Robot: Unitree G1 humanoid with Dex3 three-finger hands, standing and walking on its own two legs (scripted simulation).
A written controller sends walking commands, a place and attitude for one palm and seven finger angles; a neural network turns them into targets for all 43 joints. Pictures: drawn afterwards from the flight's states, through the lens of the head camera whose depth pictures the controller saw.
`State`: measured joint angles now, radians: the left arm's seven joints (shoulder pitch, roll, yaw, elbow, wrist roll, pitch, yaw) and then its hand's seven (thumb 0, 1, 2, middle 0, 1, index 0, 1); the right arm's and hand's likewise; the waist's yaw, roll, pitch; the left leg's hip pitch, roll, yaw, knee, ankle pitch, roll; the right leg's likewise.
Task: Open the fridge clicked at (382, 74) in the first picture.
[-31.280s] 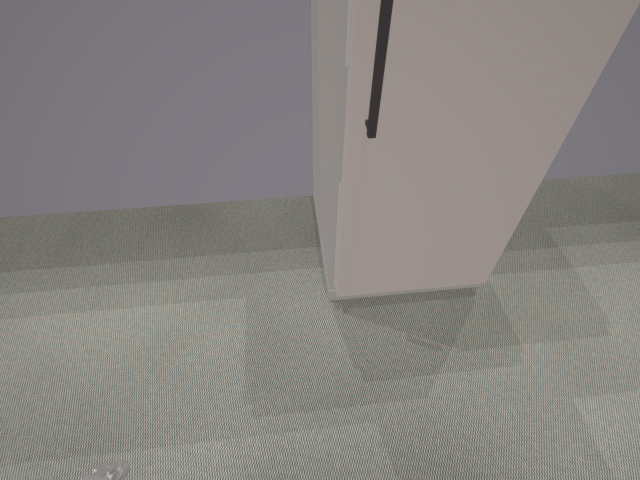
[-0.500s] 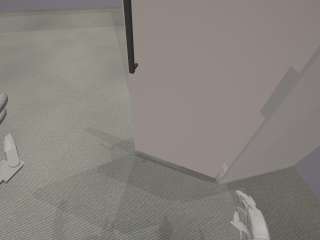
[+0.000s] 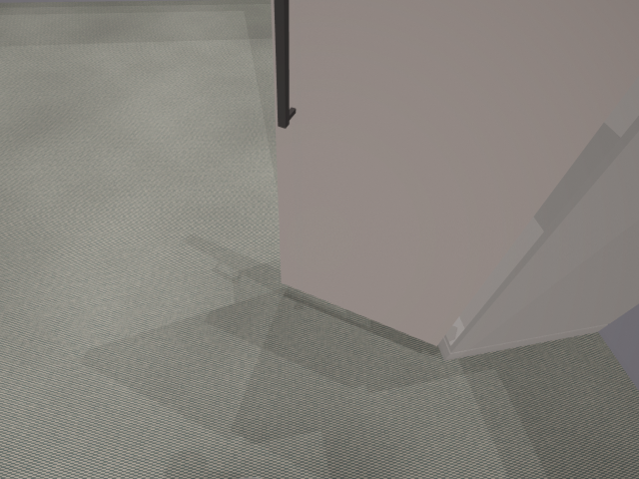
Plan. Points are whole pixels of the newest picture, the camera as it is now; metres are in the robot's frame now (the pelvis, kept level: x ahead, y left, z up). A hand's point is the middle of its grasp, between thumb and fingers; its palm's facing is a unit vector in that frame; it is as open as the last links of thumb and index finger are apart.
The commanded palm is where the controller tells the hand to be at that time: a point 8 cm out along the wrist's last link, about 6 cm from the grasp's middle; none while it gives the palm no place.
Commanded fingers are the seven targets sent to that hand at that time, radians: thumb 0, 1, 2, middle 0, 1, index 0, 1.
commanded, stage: let the arm hang, fingers relaxed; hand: left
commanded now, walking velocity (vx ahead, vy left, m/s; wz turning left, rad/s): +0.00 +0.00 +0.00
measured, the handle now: (286, 23) +0.74 +0.10 +0.19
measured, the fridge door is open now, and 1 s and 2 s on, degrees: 55 55 55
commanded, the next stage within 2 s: look to check the result in 0.70 s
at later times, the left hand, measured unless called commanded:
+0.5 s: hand out of the picture +0.05 +0.22 -0.16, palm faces -0.02 -0.98 -0.22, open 7.4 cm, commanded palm none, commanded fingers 0.00 0.90 0.90 -0.20 -0.30 -0.20 -0.30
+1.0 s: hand out of the picture +0.10 +0.27 -0.14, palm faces -0.05 -0.94 -0.34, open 7.4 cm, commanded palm none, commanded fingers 0.00 0.90 0.90 -0.20 -0.30 -0.20 -0.30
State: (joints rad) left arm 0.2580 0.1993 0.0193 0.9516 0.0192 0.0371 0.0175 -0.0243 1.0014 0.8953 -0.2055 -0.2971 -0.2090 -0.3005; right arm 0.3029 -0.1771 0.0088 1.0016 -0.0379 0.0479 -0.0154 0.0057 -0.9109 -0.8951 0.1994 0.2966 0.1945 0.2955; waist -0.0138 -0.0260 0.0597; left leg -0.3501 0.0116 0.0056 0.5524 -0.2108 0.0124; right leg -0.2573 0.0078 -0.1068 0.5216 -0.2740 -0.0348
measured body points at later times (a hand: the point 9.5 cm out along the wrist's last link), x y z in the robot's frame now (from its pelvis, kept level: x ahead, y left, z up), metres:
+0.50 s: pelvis +0.01 +0.03 +0.01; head +0.02 +0.03 +0.46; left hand +0.05 +0.27 -0.15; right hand +0.04 -0.21 -0.15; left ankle +0.05 +0.11 -0.73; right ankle +0.00 -0.10 -0.73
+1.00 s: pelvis +0.03 +0.03 +0.01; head +0.04 +0.02 +0.46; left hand +0.10 +0.32 -0.12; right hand +0.09 -0.27 -0.12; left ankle +0.05 +0.11 -0.73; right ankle +0.00 -0.10 -0.73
